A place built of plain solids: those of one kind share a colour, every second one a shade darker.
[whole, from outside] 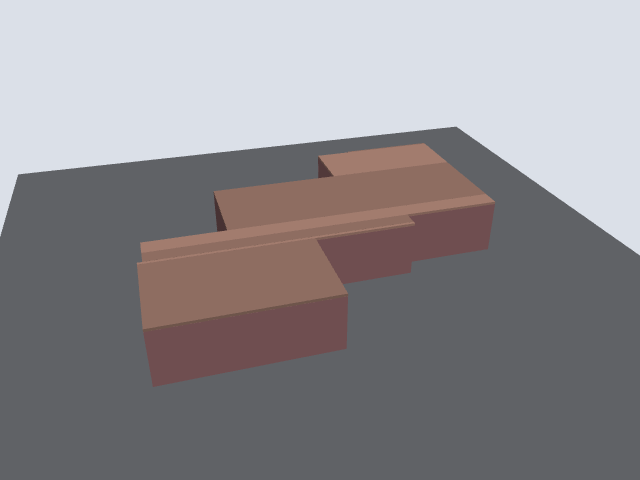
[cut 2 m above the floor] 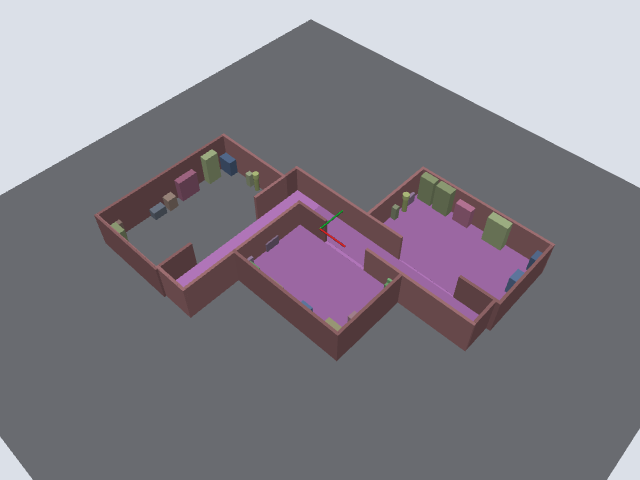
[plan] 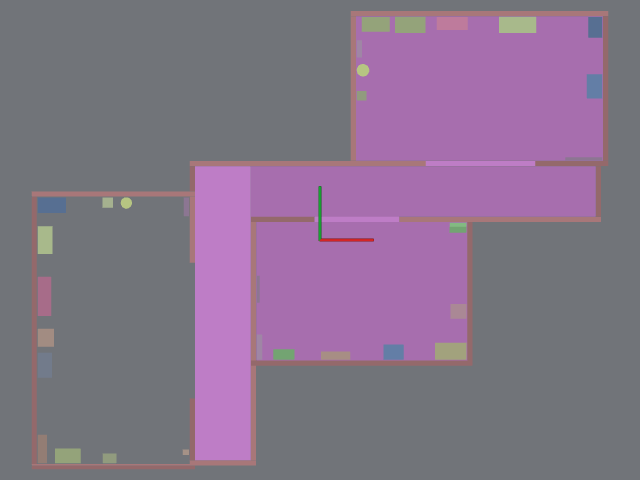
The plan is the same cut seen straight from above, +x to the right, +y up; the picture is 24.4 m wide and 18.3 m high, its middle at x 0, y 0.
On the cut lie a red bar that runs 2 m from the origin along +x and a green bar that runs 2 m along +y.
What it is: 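One storey of an old house, long lived in; a hall and three lower rooms beside it, each open to the hall along a stretch without wall, rail or kerb; a room's floor lies below the hall's by a bare drop, by one riser or not at all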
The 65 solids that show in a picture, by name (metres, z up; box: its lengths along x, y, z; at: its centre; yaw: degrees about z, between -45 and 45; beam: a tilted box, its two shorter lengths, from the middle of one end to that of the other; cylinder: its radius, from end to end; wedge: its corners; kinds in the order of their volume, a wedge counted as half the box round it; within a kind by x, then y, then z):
{
 "floor_1": {"box": [2.13, 11.22, 0.77], "at": [-3.7, -2.79, 0.34]},
 "floor_2": {"box": [3.24, 0.2, 0.77], "at": [1.41, 0.78, 0.34]},
 "floor_3": {"box": [8.05, 5.28, 0.77], "at": [1.59, -1.96, 0.34]},
 "floor_4": {"box": [13.15, 1.93, 0.77], "at": [3.94, 1.85, 0.34]},
 "floor_5": {"box": [9.42, 5.52, 0.61], "at": [6.08, 5.78, 0.26]},
 "floor_6": {"box": [4.18, 0.2, 0.61], "at": [6.12, 2.92, 0.26]},
 "wall_1": {"box": [0.2, 10.19, 3.37], "at": [-10.89, -3.44, 1.64]},
 "wall_2": {"box": [6.23, 0.14, 3.37], "at": [-7.88, -8.67, 1.64]},
 "wall_3": {"box": [6.23, 0.2, 3.37], "at": [-7.88, 1.75, 1.64]},
 "wall_4": {"box": [8.56, 0.06, 3.37], "at": [-6.71, -8.57, 1.64]},
 "wall_5": {"box": [0.2, 2.36, 3.37], "at": [-4.87, -7.22, 1.64]},
 "wall_6": {"box": [0.2, 2.53, 3.37], "at": [-4.87, 0.39, 1.64]},
 "wall_7": {"box": [0.2, 0.96, 3.37], "at": [-4.87, 2.33, 1.64]},
 "wall_8": {"box": [2.53, 0.14, 3.37], "at": [-3.7, -8.47, 1.64]},
 "wall_9": {"box": [0.2, 3.61, 3.37], "at": [-2.54, -6.6, 1.64]},
 "wall_10": {"box": [0.2, 5.28, 3.37], "at": [-2.54, -1.96, 1.64]},
 "wall_11": {"box": [2.42, 0.2, 3.37], "at": [-1.43, 0.78, 1.64]},
 "wall_12": {"box": [9.0, 0.2, 3.37], "at": [-0.47, 2.92, 1.64]},
 "wall_13": {"box": [0.2, 5.52, 3.37], "at": [1.27, 5.78, 1.64]},
 "wall_14": {"box": [8.45, 0.2, 3.37], "at": [1.59, -4.69, 1.64]},
 "wall_15": {"box": [0.2, 5.28, 3.37], "at": [5.71, -1.96, 1.64]},
 "wall_16": {"box": [9.82, 0.2, 3.37], "at": [6.08, 8.64, 1.64]},
 "wall_17": {"box": [7.69, 0.2, 3.37], "at": [6.87, 0.78, 1.64]},
 "wall_18": {"box": [2.78, 0.2, 3.37], "at": [9.6, 2.92, 1.64]},
 "wall_19": {"box": [0.2, 1.93, 3.37], "at": [10.62, 1.85, 1.64]},
 "wall_20": {"box": [0.2, 5.52, 3.37], "at": [10.89, 5.78, 1.64]},
 "roof_1": {"box": [6.23, 0.14, 0.16], "at": [-7.88, -8.67, 3.4]},
 "roof_2": {"box": [8.56, 3.81, 0.16], "at": [-6.71, -6.7, 3.4]},
 "roof_3": {"box": [16.81, 5.48, 0.16], "at": [-2.59, -2.06, 3.4]},
 "roof_4": {"box": [21.71, 1.17, 0.16], "at": [-0.14, 1.27, 3.4]},
 "roof_5": {"box": [15.68, 0.96, 0.16], "at": [2.87, 2.33, 3.4]},
 "roof_6": {"box": [15.96, 0.2, 0.16], "at": [3.01, 2.92, 3.4]},
 "roof_7": {"box": [9.82, 5.72, 0.16], "at": [6.08, 5.88, 3.4]},
 "wardrobe_1": {"box": [0.57, 1.06, 2.31], "at": [-10.48, -0.01, 1.11]},
 "wardrobe_2": {"box": [0.98, 0.56, 2.19], "at": [-9.61, -8.23, 1.04]},
 "wardrobe_3": {"box": [1.07, 0.57, 2.1], "at": [2.13, 8.22, 1.62]},
 "wardrobe_4": {"box": [1.16, 0.62, 2.12], "at": [3.44, 8.2, 1.63]},
 "wardrobe_5": {"box": [1.42, 0.62, 2.1], "at": [7.54, 8.2, 1.61]},
 "chest_drawers_1": {"box": [1.09, 0.6, 1.29], "at": [-10.22, 1.33, 0.59]},
 "chest_drawers_2": {"box": [0.77, 0.58, 1.11], "at": [2.81, -4.28, 1.27]},
 "chest_drawers_3": {"box": [0.6, 0.93, 1.35], "at": [10.46, 5.86, 1.24]},
 "chest_drawers_4": {"box": [0.54, 0.8, 1.2], "at": [10.5, 8.11, 1.17]},
 "clothes_rail_1": {"box": [0.52, 1.5, 1.76], "at": [-10.51, -2.15, 0.83]},
 "clothes_rail_2": {"box": [1.18, 0.51, 1.55], "at": [5.04, 8.26, 1.34]},
 "bookcase_1": {"box": [0.36, 1.09, 1.47], "at": [-10.59, -7.97, 0.69]},
 "bookcase_2": {"box": [1.12, 0.31, 1.39], "at": [0.59, -4.41, 1.42]},
 "cot_1": {"box": [1.2, 0.65, 1.34], "at": [4.98, -4.24, 1.39]},
 "toy_chest_1": {"box": [0.81, 0.4, 1.25], "at": [-1.37, -4.37, 1.35]},
 "toy_chest_2": {"box": [0.64, 0.23, 0.72], "at": [5.26, 0.39, 1.08]},
 "toy_chest_3": {"box": [0.64, 0.15, 1.02], "at": [5.26, 0.58, 1.23]},
 "radiator_1": {"box": [0.2, 0.72, 0.72], "at": [-5.09, 1.27, 0.31]},
 "radiator_2": {"box": [0.11, 1.03, 0.71], "at": [-2.35, -1.88, 1.08]},
 "radiator_3": {"box": [0.2, 0.96, 0.67], "at": [-2.31, -4.08, 1.06]},
 "radiator_4": {"box": [0.2, 0.66, 0.75], "at": [1.5, 7.28, 0.94]},
 "radiator_5": {"box": [1.41, 0.11, 0.8], "at": [10.05, 3.1, 0.96]},
 "side_table_1": {"box": [0.4, 0.4, 1.12], "at": [-8.09, 1.43, 0.51]},
 "side_table_2": {"box": [0.52, 0.37, 0.94], "at": [-8.02, -8.32, 0.42]},
 "side_table_3": {"box": [0.37, 0.37, 1.04], "at": [1.59, 5.5, 1.08]},
 "carton_stack_1": {"box": [0.62, 0.69, 1.01], "at": [-10.45, -3.73, 0.46]},
 "trunk_1": {"box": [0.55, 0.95, 0.7], "at": [-10.49, -4.77, 0.3]},
 "highchair_pram_1": {"box": [0.61, 0.56, 0.98], "at": [5.28, -2.72, 1.21]},
 "floor_lamp_round_1": {"cylinder": 0.16, "from": [-7.38, 1.41, 0.0], "to": [-7.38, 1.41, 1.17]},
 "floor_lamp_round_2": {"cylinder": 0.22, "from": [-7.38, 1.41, 1.17], "to": [-7.38, 1.41, 1.54]},
 "floor_lamp_round_3": {"cylinder": 0.18, "from": [1.64, 6.47, 0.56], "to": [1.64, 6.47, 1.75]},
 "floor_lamp_round_4": {"cylinder": 0.24, "from": [1.64, 6.47, 1.75], "to": [1.64, 6.47, 2.07]}
}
